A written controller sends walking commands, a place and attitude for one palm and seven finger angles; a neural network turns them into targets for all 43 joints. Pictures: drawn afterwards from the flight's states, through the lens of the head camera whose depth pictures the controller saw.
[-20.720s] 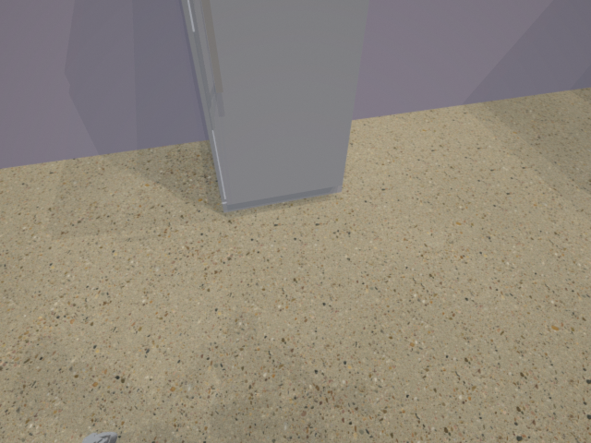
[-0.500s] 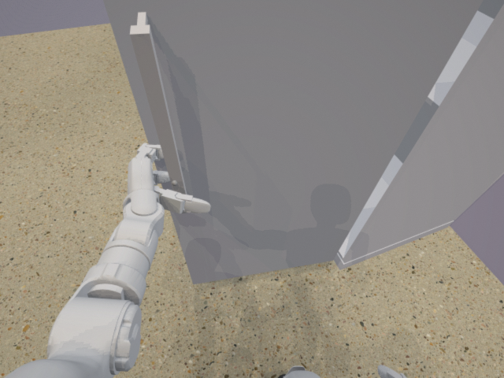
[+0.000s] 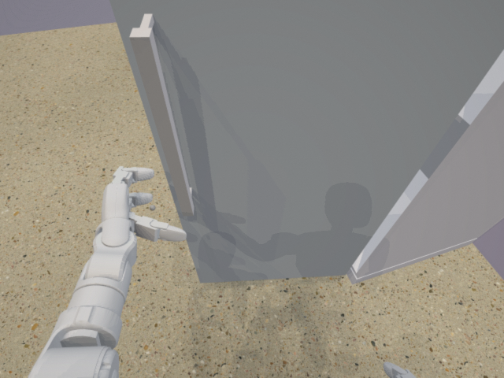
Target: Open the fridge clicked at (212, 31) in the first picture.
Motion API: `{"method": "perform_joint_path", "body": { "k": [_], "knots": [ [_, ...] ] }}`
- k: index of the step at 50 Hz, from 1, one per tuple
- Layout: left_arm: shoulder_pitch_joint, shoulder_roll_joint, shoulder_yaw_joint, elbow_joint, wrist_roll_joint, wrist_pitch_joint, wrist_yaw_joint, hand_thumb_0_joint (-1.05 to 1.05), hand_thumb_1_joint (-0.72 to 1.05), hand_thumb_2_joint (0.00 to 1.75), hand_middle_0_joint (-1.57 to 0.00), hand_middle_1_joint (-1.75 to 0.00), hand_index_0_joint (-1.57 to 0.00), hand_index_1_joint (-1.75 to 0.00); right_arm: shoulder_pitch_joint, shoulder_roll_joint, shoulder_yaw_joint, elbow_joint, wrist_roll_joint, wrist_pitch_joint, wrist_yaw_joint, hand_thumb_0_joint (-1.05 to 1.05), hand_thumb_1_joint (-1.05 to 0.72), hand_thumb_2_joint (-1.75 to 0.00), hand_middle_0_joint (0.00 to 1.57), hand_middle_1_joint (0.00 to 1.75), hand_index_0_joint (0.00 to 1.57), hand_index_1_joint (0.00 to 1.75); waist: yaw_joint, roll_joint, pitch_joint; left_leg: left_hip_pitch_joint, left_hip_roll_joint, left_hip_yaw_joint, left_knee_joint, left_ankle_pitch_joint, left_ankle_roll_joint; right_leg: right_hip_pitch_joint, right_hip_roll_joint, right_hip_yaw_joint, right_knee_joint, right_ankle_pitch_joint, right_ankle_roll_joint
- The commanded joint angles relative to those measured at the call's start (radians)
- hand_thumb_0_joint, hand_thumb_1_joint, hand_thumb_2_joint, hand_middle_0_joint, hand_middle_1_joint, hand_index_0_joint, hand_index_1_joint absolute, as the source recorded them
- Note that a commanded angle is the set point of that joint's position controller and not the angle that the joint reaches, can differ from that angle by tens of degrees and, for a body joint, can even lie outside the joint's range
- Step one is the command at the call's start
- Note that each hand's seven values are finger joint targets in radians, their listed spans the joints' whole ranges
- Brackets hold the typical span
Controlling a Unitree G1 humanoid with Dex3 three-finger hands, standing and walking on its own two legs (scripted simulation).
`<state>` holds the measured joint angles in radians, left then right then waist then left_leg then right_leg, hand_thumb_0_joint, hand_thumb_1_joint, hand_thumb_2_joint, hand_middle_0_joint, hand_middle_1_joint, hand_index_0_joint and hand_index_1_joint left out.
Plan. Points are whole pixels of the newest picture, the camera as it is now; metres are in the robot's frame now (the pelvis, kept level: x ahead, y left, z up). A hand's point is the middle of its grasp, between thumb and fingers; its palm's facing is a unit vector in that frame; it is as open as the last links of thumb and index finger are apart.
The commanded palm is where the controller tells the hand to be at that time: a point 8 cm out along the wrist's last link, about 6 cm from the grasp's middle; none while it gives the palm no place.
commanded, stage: slip the hand off the handle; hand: left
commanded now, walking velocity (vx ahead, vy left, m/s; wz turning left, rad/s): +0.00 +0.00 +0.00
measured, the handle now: (173, 139) +0.47 +0.15 +0.11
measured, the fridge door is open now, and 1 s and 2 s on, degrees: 76 76 76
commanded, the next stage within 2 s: draw the hand back to the body in 0.86 s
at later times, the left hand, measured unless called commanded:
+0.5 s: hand (131, 246) +0.32 +0.21 +0.01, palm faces +0.20 -0.95 -0.25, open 14.6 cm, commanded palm +0.28 +0.25 +0.05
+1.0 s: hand (129, 285) +0.25 +0.20 +0.01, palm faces +0.21 -0.94 -0.27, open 14.6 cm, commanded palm +0.22 +0.24 +0.05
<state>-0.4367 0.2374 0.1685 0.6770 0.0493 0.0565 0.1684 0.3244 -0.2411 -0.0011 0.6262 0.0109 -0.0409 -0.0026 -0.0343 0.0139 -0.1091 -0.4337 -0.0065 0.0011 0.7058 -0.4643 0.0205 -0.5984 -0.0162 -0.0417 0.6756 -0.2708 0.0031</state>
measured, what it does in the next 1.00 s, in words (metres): stands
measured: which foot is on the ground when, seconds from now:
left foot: down 0.00-1.00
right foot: down 0.00-1.00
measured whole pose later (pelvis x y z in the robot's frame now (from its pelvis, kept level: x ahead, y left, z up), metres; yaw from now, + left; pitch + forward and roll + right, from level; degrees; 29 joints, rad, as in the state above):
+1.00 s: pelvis -0.02 -0.01 +0.00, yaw +2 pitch +6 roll +0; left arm 0.07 0.23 0.09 0.16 0.00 0.09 0.10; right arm 0.25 -0.25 0.04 0.55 0.02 -0.10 -0.06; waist 0.01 0.01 -0.08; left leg -0.38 -0.02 -0.02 0.74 -0.46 0.01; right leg -0.54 -0.03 -0.06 0.72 -0.28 -0.01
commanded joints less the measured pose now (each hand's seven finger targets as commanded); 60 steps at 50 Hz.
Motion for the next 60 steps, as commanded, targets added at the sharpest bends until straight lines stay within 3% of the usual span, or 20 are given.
{"method": "perform_joint_path", "body": {
  "k": [1,5,8,16,19,23,25,27,32,34,38,44,49,50,51,53,54,55,57,60],
  "knots": [
    [-0.342,0.202,0.051,-0.241,0.0,-0.093,-0.032,0.0,-0.55,0.2,-0.25,-1.15,-0.25,-1.15,0.024,-0.144,-0.058,-0.113,0.003,-0.034,-0.028,0.0,-0.9,-0.9,0.2,0.3,0.2,0.3,-0.005,-0.005,-0.332,-0.012,0.003,0.02,-0.053,0.581,-0.009,0.388,0.006,0.014,0.003,0.438,-0.023],
    [-0.374,0.297,0.099,-0.206,-0.006,-0.112,-0.073,0.0,-0.55,0.2,-0.25,-1.15,-0.25,-1.15,0.005,-0.15,-0.048,-0.115,0.01,-0.028,-0.043,0.0,-0.9,-0.9,0.2,0.3,0.2,0.3,-0.012,0.001,-0.3,-0.053,-0.009,0.024,-0.063,0.471,-0.003,0.397,-0.003,0.023,-0.006,0.397,-0.022],
    [-0.4,0.301,0.087,-0.167,-0.016,-0.127,-0.108,0.0,-0.55,0.2,-0.25,-1.15,-0.25,-1.15,-0.005,-0.15,-0.043,-0.117,0.016,-0.03,-0.049,0.0,-0.9,-0.9,0.2,0.3,0.2,0.3,-0.02,0.005,-0.276,-0.069,-0.016,0.025,-0.066,0.4,-0.001,0.379,-0.004,0.027,-0.019,0.339,-0.02],
    [-0.165,0.229,0.055,-0.23,-0.07,-0.152,-0.158,0.0,-0.55,0.2,-0.25,-1.15,-0.25,-1.15,-0.026,-0.16,-0.047,-0.163,0.022,-0.049,-0.033,0.0,-0.9,-0.9,0.2,0.3,0.2,0.3,0.019,-0.019,-0.278,-0.073,-0.016,0.013,-0.073,0.384,-0.004,0.371,0.0,0.009,-0.014,0.291,-0.026],
    [-0.14,0.296,0.108,-0.272,-0.065,-0.141,-0.131,0.0,-0.55,0.2,-0.25,-1.15,-0.25,-1.15,-0.046,-0.166,-0.042,-0.172,0.021,-0.047,-0.038,0.0,-0.9,-0.9,0.2,0.3,0.2,0.3,0.024,-0.036,-0.229,-0.108,-0.016,0.013,-0.088,0.309,-0.003,0.363,-0.005,0.016,-0.03,0.205,-0.023],
    [-0.142,0.252,0.067,-0.419,-0.056,-0.161,-0.105,0.0,-0.55,0.2,-0.25,-1.15,-0.25,-1.15,-0.075,-0.147,-0.035,-0.183,0.017,-0.064,-0.042,0.0,-0.9,-0.9,0.2,0.3,0.2,0.3,0.023,0.042,-0.258,-0.062,-0.016,0.009,-0.094,0.292,-0.004,0.348,0.0,0.019,-0.026,0.168,-0.024],
    [-0.092,0.278,0.095,-0.426,-0.061,-0.164,-0.091,0.0,-0.55,0.2,-0.25,-1.15,-0.25,-1.15,-0.081,-0.152,-0.031,-0.181,0.014,-0.073,-0.049,0.0,-0.9,-0.9,0.2,0.3,0.2,0.3,0.026,-0.004,-0.239,-0.081,-0.012,-0.001,-0.101,0.26,-0.003,0.351,0.001,0.018,-0.032,0.128,-0.022],
    [-0.088,0.233,0.046,-0.446,-0.057,-0.155,-0.09,0.0,-0.55,0.2,-0.25,-1.15,-0.25,-1.15,-0.098,-0.146,-0.027,-0.182,0.017,-0.079,-0.053,0.0,-0.9,-0.9,0.2,0.3,0.2,0.3,0.018,0.037,-0.206,-0.073,-0.012,-0.001,-0.109,0.229,-0.006,0.32,0.001,0.016,-0.038,0.09,-0.023],
    [0.009,0.18,0.012,-0.477,-0.068,-0.111,-0.087,0.0,-0.55,0.2,-0.25,-1.15,-0.25,-1.15,-0.105,-0.146,-0.022,-0.187,0.018,-0.095,-0.057,0.0,-0.9,-0.9,0.2,0.3,0.2,0.3,0.024,0.012,-0.18,-0.063,-0.01,-0.016,-0.122,0.221,-0.012,0.31,0.002,0.0,-0.042,0.068,-0.026],
    [0.07,0.205,0.038,-0.485,-0.068,-0.094,-0.085,0.0,-0.55,0.2,-0.25,-1.15,-0.25,-1.15,-0.11,-0.15,-0.023,-0.191,0.016,-0.096,-0.06,0.0,-0.9,-0.9,0.2,0.3,0.2,0.3,0.036,-0.015,-0.177,-0.071,-0.008,-0.015,-0.122,0.229,-0.011,0.33,0.001,0.001,-0.044,0.068,-0.026],
    [0.144,0.139,-0.014,-0.575,-0.062,-0.07,-0.08,0.0,-0.55,0.2,-0.25,-1.15,-0.25,-1.15,-0.122,-0.139,-0.019,-0.209,0.015,-0.101,-0.056,0.0,-0.9,-0.9,0.2,0.3,0.2,0.3,0.038,-0.009,-0.16,-0.051,-0.007,-0.017,-0.122,0.26,-0.016,0.316,0.002,-0.01,-0.034,0.097,-0.027],
    [0.286,0.154,0.008,-0.698,-0.057,-0.039,-0.06,0.0,-0.55,0.2,-0.25,-1.15,-0.25,-1.15,-0.131,-0.133,-0.017,-0.23,0.006,-0.102,-0.06,0.0,-0.9,-0.9,0.2,0.3,0.2,0.3,0.05,-0.041,-0.153,-0.064,-0.008,-0.013,-0.112,0.289,-0.015,0.352,-0.001,-0.006,-0.03,0.125,-0.024],
    [0.244,0.128,-0.033,-0.787,-0.047,-0.036,-0.053,0.0,-0.55,0.2,-0.25,-1.15,-0.25,-1.15,-0.133,-0.124,-0.013,-0.223,0.001,-0.111,-0.072,0.0,-0.9,-0.9,0.2,0.3,0.2,0.3,0.022,0.004,-0.15,-0.036,-0.009,-0.019,-0.088,0.306,-0.017,0.318,0.0,-0.008,-0.019,0.138,-0.024],
    [0.156,0.013,-0.01,-0.952,-0.244,-0.19,-0.13,0.0,-0.55,0.2,-0.25,-1.15,-0.25,-1.15,-0.127,-0.11,-0.013,-0.206,-0.004,-0.146,-0.086,0.0,-0.9,-0.9,0.2,0.3,0.2,0.3,-0.017,-0.078,-0.156,-0.043,-0.011,-0.023,-0.029,0.301,-0.02,0.295,0.003,-0.013,-0.008,0.172,-0.021],
    [0.247,0.113,0.063,-0.873,-0.253,-0.275,-0.177,0.0,-0.55,0.2,-0.25,-1.15,-0.25,-1.15,-0.132,-0.115,-0.018,-0.17,-0.007,-0.17,-0.091,0.0,-0.9,-0.9,0.2,0.3,0.2,0.3,0.027,-0.062,-0.208,-0.069,-0.011,-0.018,-0.011,0.292,-0.026,0.333,0.003,0.008,0.024,0.183,-0.024],
    [0.316,0.085,0.061,-0.857,-0.305,-0.422,-0.276,0.0,-0.55,0.2,-0.25,-1.15,-0.25,-1.15,-0.128,-0.105,-0.014,-0.157,-0.008,-0.204,-0.08,0.0,-0.9,-0.9,0.2,0.3,0.2,0.3,0.038,0.012,-0.207,-0.102,-0.015,-0.022,0.012,0.307,-0.038,0.304,-0.003,0.006,0.074,0.211,-0.033],
    [0.373,0.141,0.105,-0.802,-0.297,-0.476,-0.311,0.0,-0.55,0.2,-0.25,-1.15,-0.25,-1.15,-0.113,-0.113,-0.021,-0.145,-0.008,-0.209,-0.073,0.0,-0.9,-0.9,0.2,0.3,0.2,0.3,0.048,0.048,-0.187,-0.123,-0.013,-0.022,0.024,0.324,-0.041,0.286,-0.001,0.008,0.095,0.218,-0.041],
    [0.451,0.141,0.099,-0.761,-0.281,-0.478,-0.337,0.0,-0.55,0.2,-0.25,-1.15,-0.25,-1.15,-0.12,-0.113,-0.02,-0.157,-0.004,-0.205,-0.062,0.0,-0.9,-0.9,0.2,0.3,0.2,0.3,0.069,0.095,-0.173,-0.138,-0.015,-0.015,0.015,0.317,-0.04,0.28,-0.004,0.008,0.1,0.209,-0.043],
    [0.537,0.153,0.111,-0.733,-0.281,-0.413,-0.365,0.0,-0.55,0.2,-0.25,-1.15,-0.25,-1.15,-0.12,-0.122,-0.022,-0.196,0.008,-0.185,-0.052,0.0,-0.9,-0.9,0.2,0.3,0.2,0.3,0.084,0.061,-0.165,-0.157,-0.015,-0.008,-0.01,0.329,-0.036,0.311,-0.004,0.003,0.089,0.22,-0.041],
    [0.511,0.167,0.141,-0.806,-0.341,-0.294,-0.392,0.0,-0.55,0.2,-0.25,-1.15,-0.25,-1.15,-0.135,-0.125,-0.018,-0.244,0.023,-0.166,-0.066,0.0,-0.9,-0.9,0.2,0.3,0.2,0.3,0.076,-0.014,-0.184,-0.155,-0.018,-0.004,-0.028,0.307,-0.024,0.362,-0.007,0.014,0.04,0.218,-0.027]
  ]
}}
